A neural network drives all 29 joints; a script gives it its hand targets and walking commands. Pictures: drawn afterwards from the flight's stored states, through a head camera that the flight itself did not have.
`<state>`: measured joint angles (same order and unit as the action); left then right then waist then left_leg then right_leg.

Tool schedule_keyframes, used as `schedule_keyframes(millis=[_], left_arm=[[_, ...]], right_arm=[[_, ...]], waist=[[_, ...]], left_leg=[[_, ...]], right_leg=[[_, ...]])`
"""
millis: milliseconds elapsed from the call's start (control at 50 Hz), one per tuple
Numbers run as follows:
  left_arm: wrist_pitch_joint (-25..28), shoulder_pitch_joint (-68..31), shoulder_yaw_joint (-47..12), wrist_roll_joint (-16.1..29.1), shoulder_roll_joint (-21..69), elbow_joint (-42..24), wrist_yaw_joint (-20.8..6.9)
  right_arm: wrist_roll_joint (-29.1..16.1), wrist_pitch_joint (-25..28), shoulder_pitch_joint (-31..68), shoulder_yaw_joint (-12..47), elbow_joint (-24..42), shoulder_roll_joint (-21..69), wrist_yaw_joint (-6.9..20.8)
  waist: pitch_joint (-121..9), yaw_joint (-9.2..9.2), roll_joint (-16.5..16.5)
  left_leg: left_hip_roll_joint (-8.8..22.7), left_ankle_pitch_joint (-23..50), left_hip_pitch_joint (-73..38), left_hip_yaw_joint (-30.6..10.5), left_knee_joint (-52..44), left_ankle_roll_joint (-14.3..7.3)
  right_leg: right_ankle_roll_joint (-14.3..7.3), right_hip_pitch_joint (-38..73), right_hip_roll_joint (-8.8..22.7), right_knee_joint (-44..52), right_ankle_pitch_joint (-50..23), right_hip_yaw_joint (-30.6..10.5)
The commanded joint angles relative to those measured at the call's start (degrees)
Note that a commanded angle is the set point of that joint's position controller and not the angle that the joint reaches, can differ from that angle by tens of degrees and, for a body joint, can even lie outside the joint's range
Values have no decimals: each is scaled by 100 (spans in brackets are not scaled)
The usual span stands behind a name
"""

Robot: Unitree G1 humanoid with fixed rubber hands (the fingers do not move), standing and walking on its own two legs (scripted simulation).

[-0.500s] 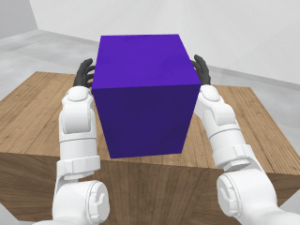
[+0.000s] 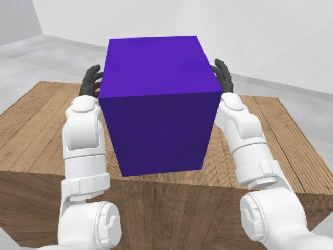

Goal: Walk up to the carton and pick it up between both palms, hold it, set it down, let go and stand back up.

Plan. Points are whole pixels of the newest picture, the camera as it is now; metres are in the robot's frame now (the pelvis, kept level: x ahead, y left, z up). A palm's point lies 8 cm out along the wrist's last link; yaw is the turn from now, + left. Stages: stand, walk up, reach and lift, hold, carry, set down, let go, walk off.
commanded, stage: hold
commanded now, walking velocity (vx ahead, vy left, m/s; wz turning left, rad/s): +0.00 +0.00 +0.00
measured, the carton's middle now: (158, 108) +0.39 +0.00 +0.20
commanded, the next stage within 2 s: none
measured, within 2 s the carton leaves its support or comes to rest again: neither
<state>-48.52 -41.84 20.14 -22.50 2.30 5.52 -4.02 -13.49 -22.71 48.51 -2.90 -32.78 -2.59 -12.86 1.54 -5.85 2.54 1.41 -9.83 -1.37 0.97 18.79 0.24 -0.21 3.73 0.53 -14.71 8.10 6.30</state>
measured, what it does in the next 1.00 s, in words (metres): stands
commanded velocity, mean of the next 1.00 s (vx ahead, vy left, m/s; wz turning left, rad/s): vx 0.00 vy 0.00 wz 0.00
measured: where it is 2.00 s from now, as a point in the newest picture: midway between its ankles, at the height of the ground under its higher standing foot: outside the picture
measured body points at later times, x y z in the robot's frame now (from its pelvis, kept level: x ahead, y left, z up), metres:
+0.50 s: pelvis +0.00 +0.00 +0.00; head -0.06 +0.02 +0.44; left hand +0.37 +0.15 +0.24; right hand +0.38 -0.14 +0.25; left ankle +0.02 +0.12 -0.75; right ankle +0.02 -0.11 -0.75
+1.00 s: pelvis +0.00 +0.00 +0.00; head -0.07 +0.02 +0.44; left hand +0.37 +0.15 +0.24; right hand +0.38 -0.14 +0.25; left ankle +0.02 +0.12 -0.75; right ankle +0.02 -0.11 -0.75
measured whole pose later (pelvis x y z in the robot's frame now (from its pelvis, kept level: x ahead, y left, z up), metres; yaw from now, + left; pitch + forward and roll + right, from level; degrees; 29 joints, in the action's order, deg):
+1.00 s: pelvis +0.00 +0.00 +0.00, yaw +0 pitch -11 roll -1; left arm -49.0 -41.9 20.6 -22.9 2.1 5.3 -5.0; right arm -13.7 -23.5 48.6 -2.7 -32.3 -2.4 -13.5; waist 2.0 -5.9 3.1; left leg 1.4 -9.6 -2.0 0.6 18.6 0.4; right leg -0.4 4.3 0.5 -15.0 8.3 6.6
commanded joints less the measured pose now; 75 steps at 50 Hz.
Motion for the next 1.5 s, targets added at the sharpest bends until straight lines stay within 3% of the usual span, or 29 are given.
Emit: schedule_keyframes(millis=[0, 120, 200, 300, 360, 480, 580, 660, 760, 840, 900, 960, 1100, 1180, 1280, 1400, 1480], left_arm=[[346, -3682, -2415, 961, 2749, -260, -736], [343, -3678, -2595, 1020, 2774, -463, -730], [345, -3750, -2639, 1047, 2709, -584, -749], [335, -3748, -2465, 954, 2676, -451, -745], [324, -3775, -2488, 1004, 2708, -513, -777], [356, -3792, -2332, 935, 2629, -248, -812], [329, -3786, -2382, 959, 2636, -287, -832], [352, -3828, -2352, 905, 2590, -259, -800], [301, -3700, -2530, 992, 2726, -369, -812], [343, -3788, -2550, 1040, 2702, -530, -795], [310, -3765, -2398, 936, 2674, -417, -809], [315, -3805, -2445, 979, 2700, -378, -824], [373, -3930, -2390, 1001, 2664, -360, -776], [360, -3873, -2237, 905, 2635, -45, -821], [358, -3869, -2457, 1017, 2691, -262, -817], [342, -3979, -2230, 873, 2603, 66, -868], [419, -4003, -2446, 1048, 2681, -340, -791]], right_arm=[[-454, 224, 3992, 1986, 1414, 3355, 459], [-505, 236, 3886, 2020, 1503, 3304, 457], [-508, 215, 3898, 2065, 1640, 3355, 432], [-428, 187, 3834, 1965, 1379, 3297, 496], [-475, 214, 3916, 1982, 1534, 3348, 486], [-404, 199, 3930, 1949, 1395, 3383, 452], [-451, 191, 3921, 1915, 1357, 3324, 445], [-419, 229, 3988, 1933, 1372, 3341, 462], [-483, 221, 3875, 1950, 1459, 3265, 418], [-522, 194, 3883, 1992, 1479, 3283, 429], [-482, 160, 3877, 1972, 1396, 3268, 445], [-489, 164, 3903, 1950, 1395, 3281, 445], [-440, 225, 4062, 1917, 1401, 3332, 482], [-318, 222, 4051, 1805, 1197, 3306, 493], [-482, 242, 4044, 1886, 1362, 3314, 428], [-311, 208, 4126, 1693, 1082, 3290, 481], [-459, 250, 4078, 1899, 1321, 3360, 470]], waist=[[-1703, -27, -250], [-1884, -55, -431], [-1935, -119, -361], [-1696, 6, -335], [-1926, -61, -349], [-1824, 34, -183], [-1735, -66, -315], [-1810, 12, -277], [-1854, -122, -432], [-1898, -103, -395], [-1723, -20, -295], [-1706, -83, -358], [-1896, -1, -306], [-1663, 70, -190], [-1835, -81, -385], [-1519, -30, -298], [-2092, -67, -367]], left_leg=[[-384, 1120, 90, 206, -221, 94], [-391, 1466, -62, 185, -127, 157], [-410, 1287, -45, 200, -148, 109], [-387, 1073, 100, 216, -278, 71], [-379, 1161, 50, 196, -243, 95], [-412, 904, 204, 235, -292, -7], [-395, 1126, 95, 221, -256, 90], [-403, 1052, 81, 246, -260, 54], [-388, 1392, -116, 181, -159, 149], [-397, 1442, -84, 197, -183, 156], [-375, 1231, 5, 189, -247, 105], [-412, 1150, 43, 208, -240, 97], [-396, 959, 68, 234, -254, 80], [-395, 744, 221, 254, -373, 8], [-402, 1257, 41, 204, -185, 107], [-404, 664, 304, 266, -395, 35], [-398, 1329, -4, 210, -173, 112]], right_leg=[[290, 800, -410, -42, -800, -65], [246, 792, -422, -79, -972, -44], [273, 737, -398, -72, -927, -55], [281, 716, -386, -45, -679, -54], [267, 810, -410, -67, -776, -36], [314, 871, -362, -38, -705, -60], [285, 874, -391, -65, -794, -42], [302, 786, -389, -67, -733, -18], [261, 762, -412, -68, -892, -8], [267, 828, -426, -84, -973, -21], [276, 768, -412, -30, -742, -14], [261, 773, -378, -39, -767, -37], [266, 745, -385, -66, -580, -24], [274, 722, -357, -5, -436, -29], [271, 852, -380, -59, -875, -46], [288, 693, -352, 2, -355, -17], [275, 888, -415, -119, -937, 11]])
